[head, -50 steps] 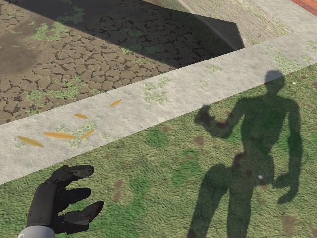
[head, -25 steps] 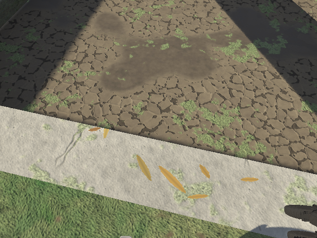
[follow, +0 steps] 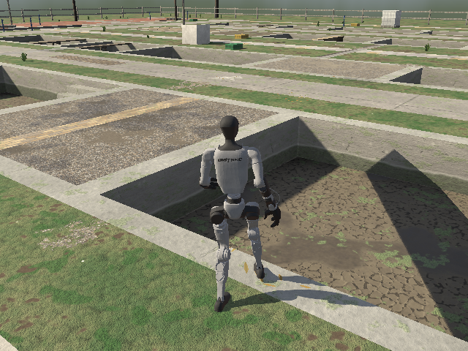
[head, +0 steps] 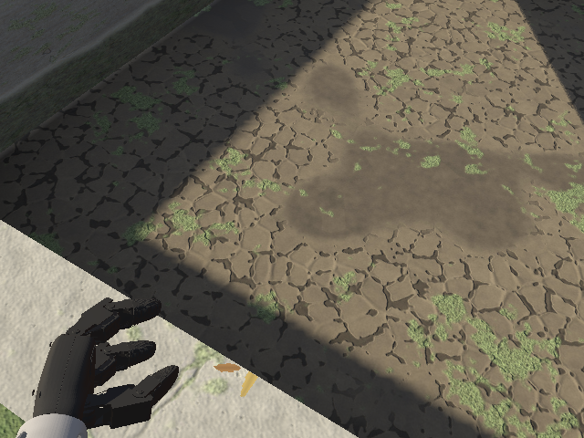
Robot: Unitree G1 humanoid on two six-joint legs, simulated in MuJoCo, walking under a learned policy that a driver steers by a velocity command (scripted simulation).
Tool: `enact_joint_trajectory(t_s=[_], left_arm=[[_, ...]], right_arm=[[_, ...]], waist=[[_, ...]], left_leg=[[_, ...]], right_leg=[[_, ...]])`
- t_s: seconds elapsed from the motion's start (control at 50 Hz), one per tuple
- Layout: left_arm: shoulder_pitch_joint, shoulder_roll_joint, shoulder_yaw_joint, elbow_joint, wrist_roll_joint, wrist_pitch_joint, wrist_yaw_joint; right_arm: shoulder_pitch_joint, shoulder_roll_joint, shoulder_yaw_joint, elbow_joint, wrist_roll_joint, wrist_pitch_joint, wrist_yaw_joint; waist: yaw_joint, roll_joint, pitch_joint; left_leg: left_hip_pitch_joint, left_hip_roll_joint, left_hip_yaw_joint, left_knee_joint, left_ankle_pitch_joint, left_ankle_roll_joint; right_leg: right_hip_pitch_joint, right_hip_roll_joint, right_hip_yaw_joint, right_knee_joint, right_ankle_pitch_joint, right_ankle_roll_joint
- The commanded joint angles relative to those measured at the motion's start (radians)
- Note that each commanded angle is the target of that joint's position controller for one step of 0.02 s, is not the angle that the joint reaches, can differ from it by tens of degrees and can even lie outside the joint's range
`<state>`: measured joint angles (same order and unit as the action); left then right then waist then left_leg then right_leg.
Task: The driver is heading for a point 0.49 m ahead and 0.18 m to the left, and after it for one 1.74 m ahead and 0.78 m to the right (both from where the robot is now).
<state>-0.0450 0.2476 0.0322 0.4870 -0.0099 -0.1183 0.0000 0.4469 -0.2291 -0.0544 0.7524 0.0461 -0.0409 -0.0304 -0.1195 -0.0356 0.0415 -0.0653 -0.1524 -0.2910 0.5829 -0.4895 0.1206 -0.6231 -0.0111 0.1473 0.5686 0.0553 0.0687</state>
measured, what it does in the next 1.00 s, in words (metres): walks ahead: right foot, then left foot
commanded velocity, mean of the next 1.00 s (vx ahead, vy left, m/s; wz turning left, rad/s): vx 0.69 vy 0.00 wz -0.06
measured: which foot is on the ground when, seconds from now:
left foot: down 0.00-0.06, up 0.08-0.44, down 0.46-1.00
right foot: up 0.00-0.02, down 0.04-0.48, up 0.50-1.00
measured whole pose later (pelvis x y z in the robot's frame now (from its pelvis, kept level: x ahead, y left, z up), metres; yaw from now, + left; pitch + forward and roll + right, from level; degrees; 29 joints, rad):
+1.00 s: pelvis +0.36 +0.09 -0.01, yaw -8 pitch +1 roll +0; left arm 0.12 0.28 0.02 0.53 -0.04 0.12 -0.04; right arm 0.12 -0.30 -0.03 0.65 0.00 0.09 -0.05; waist -0.02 0.02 0.06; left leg -0.39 0.08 0.37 0.74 -0.36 0.13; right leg -0.40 -0.02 -0.09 0.86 -0.48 -0.07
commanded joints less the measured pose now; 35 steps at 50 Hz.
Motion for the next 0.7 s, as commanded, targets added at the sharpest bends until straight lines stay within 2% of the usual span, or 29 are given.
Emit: enact_joint_trajectory(t_s=[0.02,0.04,0.06,0.08,0.1,0.12,0.14,0.16,0.18,0.2,0.22,0.24,0.28,0.3,0.34,0.36,0.4,0.42,0.44,0.46,0.48,0.5,0.52,0.54,0.56,0.58,0.6,0.64,0.7], left_arm=[[0.051,0.139,0.079,-0.081,-0.028,-0.019,0.003],[0.263,0.160,0.093,-0.036,-0.016,-0.022,0.001],[0.482,0.225,0.092,-0.004,-0.004,-0.017,0.003],[0.431,0.262,0.090,0.007,0.031,-0.035,-0.024],[0.356,0.161,0.075,-0.027,0.016,-0.022,-0.021],[0.361,0.090,0.058,-0.021,0.018,-0.001,-0.010],[0.371,0.078,0.048,0.007,0.032,0.016,-0.008],[0.331,0.099,0.049,0.023,0.043,0.017,-0.010],[0.321,0.086,0.042,0.039,0.051,0.013,-0.010],[0.318,0.062,0.033,0.058,0.046,0.009,-0.016],[0.320,0.059,0.026,0.072,0.034,0.014,-0.021],[0.306,0.048,0.019,0.075,0.026,0.002,-0.029],[0.299,0.108,0.024,0.088,0.019,0.002,-0.023],[0.275,0.131,0.026,0.083,0.013,0.009,-0.016],[0.247,0.164,0.025,0.069,-0.003,0.025,-0.012],[0.271,0.180,0.026,0.068,-0.009,0.028,-0.015],[0.291,0.204,0.022,0.062,-0.015,0.042,-0.024],[0.307,0.182,0.010,0.063,-0.011,0.049,-0.025],[0.318,0.202,0.015,0.070,-0.015,0.059,-0.015],[0.323,0.199,0.015,0.062,0.008,0.073,-0.007],[0.312,0.187,0.010,0.024,0.031,0.074,0.003],[0.383,0.121,-0.014,-0.004,-0.004,0.063,-0.003],[0.369,0.187,0.010,0.004,-0.037,0.066,-0.008],[0.304,0.211,0.018,0.012,-0.048,0.081,-0.004],[0.332,0.174,0.012,0.042,-0.032,0.101,0.006],[0.363,0.161,0.012,0.063,-0.015,0.116,0.012],[0.385,0.153,0.013,0.083,-0.006,0.130,0.010],[0.388,0.152,0.020,0.106,-0.008,0.152,0.014],[0.269,0.142,0.016,0.064,-0.002,0.175,0.027]], right_arm=[[-0.069,-0.135,-0.036,-0.039,-0.009,0.003,-0.013],[-0.104,-0.129,-0.026,-0.058,-0.025,0.008,-0.004],[-0.102,-0.050,0.003,-0.090,-0.056,0.002,0.009],[0.124,0.006,0.026,-0.112,0.031,-0.011,0.013],[0.079,-0.075,0.019,-0.082,0.033,-0.007,0.014],[-0.104,-0.116,0.018,-0.112,0.011,-0.002,0.017],[-0.248,-0.126,0.018,-0.151,-0.020,0.001,0.018],[-0.268,-0.102,0.022,-0.179,-0.017,-0.003,0.020],[-0.258,-0.083,0.032,-0.177,-0.017,0.000,0.027],[-0.244,-0.076,0.035,-0.171,-0.011,0.002,0.027],[-0.236,-0.055,0.047,-0.181,-0.021,0.008,0.021],[-0.297,-0.063,0.051,-0.208,-0.017,0.011,0.023],[-0.327,-0.063,0.069,-0.239,-0.036,0.004,0.029],[-0.345,-0.057,0.082,-0.245,-0.044,-0.003,0.038],[-0.392,-0.062,0.096,-0.237,-0.039,-0.012,0.058],[-0.431,-0.071,0.096,-0.245,-0.029,-0.011,0.065],[-0.466,-0.110,0.085,-0.273,-0.016,-0.010,0.072],[-0.461,-0.131,0.077,-0.281,-0.028,-0.006,0.064],[-0.392,-0.164,0.058,-0.270,-0.027,-0.002,0.052],[-0.317,-0.208,0.046,-0.269,-0.040,0.002,0.043],[-0.176,-0.217,0.049,-0.258,-0.058,0.006,0.050],[-0.190,-0.262,0.040,-0.249,-0.068,0.016,0.065],[-0.245,-0.209,0.048,-0.276,-0.053,0.017,0.066],[-0.255,-0.183,0.058,-0.269,-0.070,0.020,0.061],[-0.254,-0.163,0.064,-0.245,-0.082,0.016,0.060],[-0.277,-0.139,0.065,-0.224,-0.072,0.014,0.060],[-0.286,-0.135,0.065,-0.216,-0.067,0.013,0.054],[-0.247,-0.147,0.048,-0.174,-0.066,0.012,0.035],[-0.293,-0.160,0.032,-0.185,-0.064,0.036,0.002]], waist=[[0.140,0.159,-0.064],[0.242,0.162,-0.174],[0.301,0.011,-0.363],[0.146,-0.579,-0.548],[0.167,-0.355,-0.459],[0.221,-0.170,-0.308],[0.232,0.041,-0.158],[0.181,0.000,-0.089],[0.152,-0.017,-0.058],[0.129,-0.047,-0.055],[0.104,-0.069,-0.038],[0.122,-0.058,-0.048],[0.093,-0.003,-0.075],[0.089,-0.001,-0.079],[0.113,-0.026,-0.079],[0.137,-0.041,-0.072],[0.132,-0.040,-0.039],[0.120,-0.034,-0.039],[0.082,-0.057,-0.061],[0.066,-0.003,-0.095],[0.012,0.111,-0.176],[0.061,0.420,-0.306],[0.079,0.287,-0.250],[0.082,0.187,-0.160],[0.119,0.112,-0.136],[0.153,0.095,-0.117],[0.167,0.113,-0.124],[0.164,0.134,-0.171],[0.157,0.107,-0.163]], left_leg=[[-0.195,0.127,-0.145,0.027,0.534,0.085],[-0.223,0.116,-0.100,0.242,0.639,0.053],[-0.389,0.065,-0.040,0.667,0.331,-0.004],[-0.591,-0.027,-0.016,0.977,-0.105,-0.050],[-0.707,0.089,0.002,1.011,-0.021,-0.069],[-0.760,0.119,0.082,1.034,0.014,-0.081],[-0.759,0.137,0.148,0.998,0.032,-0.077],[-0.748,0.161,0.133,0.929,0.077,-0.073],[-0.695,0.189,0.129,0.874,0.087,-0.067],[-0.666,0.192,0.134,0.829,0.077,-0.063],[-0.662,0.192,0.147,0.784,0.042,-0.071],[-0.707,0.180,0.160,0.788,0.005,-0.076],[-0.733,0.224,0.151,0.612,0.104,-0.079],[-0.680,0.243,0.176,0.476,0.207,-0.079],[-0.447,0.224,0.271,0.269,0.374,-0.088],[-0.364,0.207,0.300,0.223,0.414,-0.093],[-0.284,0.185,0.317,0.087,0.397,-0.081],[-0.218,0.155,0.347,0.038,0.382,-0.078],[-0.164,0.134,0.368,0.032,0.403,-0.058],[-0.095,0.172,0.329,0.032,0.597,-0.015],[0.057,0.274,0.200,0.026,0.730,0.062],[0.130,0.470,-0.222,-0.176,0.458,0.248],[0.018,0.510,-0.267,-0.261,0.282,0.253],[-0.091,0.517,-0.145,-0.247,0.384,0.211],[-0.141,0.486,-0.042,-0.213,0.558,0.176],[-0.167,0.446,0.048,-0.164,0.695,0.138],[-0.186,0.419,0.113,-0.145,0.801,0.105],[-0.123,0.396,0.174,-0.149,0.908,0.099],[-0.113,0.402,0.239,-0.122,0.957,0.104]], right_leg=[[0.405,0.066,-0.106,-0.062,-0.007,-0.013],[0.624,0.003,-0.083,0.014,-0.012,-0.053],[0.937,-0.184,0.147,0.118,0.025,-0.092],[1.068,-0.454,0.780,-0.136,-0.141,-0.306],[1.014,-0.426,0.837,-0.201,-0.485,-0.301],[0.909,-0.363,0.643,-0.204,-0.557,-0.285],[0.734,-0.277,0.464,-0.235,-0.493,-0.253],[0.602,-0.264,0.401,-0.228,-0.415,-0.267],[0.497,-0.227,0.325,-0.233,-0.336,-0.260],[0.448,-0.198,0.259,-0.229,-0.271,-0.256],[0.402,-0.184,0.225,-0.224,-0.169,-0.273],[0.431,-0.208,0.203,-0.196,-0.012,-0.294],[0.441,-0.231,0.178,-0.191,-0.002,-0.297],[0.411,-0.211,0.130,-0.197,-0.020,-0.277],[0.280,-0.171,0.017,-0.215,-0.022,-0.251],[0.251,-0.184,0.015,-0.243,-0.049,-0.257],[0.291,-0.214,0.019,-0.272,-0.085,-0.247],[0.328,-0.189,0.001,-0.241,-0.054,-0.225],[0.401,-0.154,-0.051,-0.111,0.088,-0.209],[0.428,-0.106,-0.124,0.068,0.146,-0.176],[0.313,-0.025,-0.149,0.443,-0.083,-0.138],[0.074,0.121,-0.137,0.772,-0.607,-0.061],[0.007,0.095,-0.052,0.899,-0.587,-0.039],[-0.015,0.077,-0.053,0.936,-0.552,-0.031],[0.014,0.050,-0.060,0.913,-0.555,-0.031],[0.034,0.021,-0.058,0.840,-0.547,-0.029],[0.083,0.007,-0.062,0.785,-0.534,-0.030],[0.117,0.006,-0.089,0.701,-0.507,-0.035],[0.120,0.006,-0.130,0.556,-0.445,-0.056]])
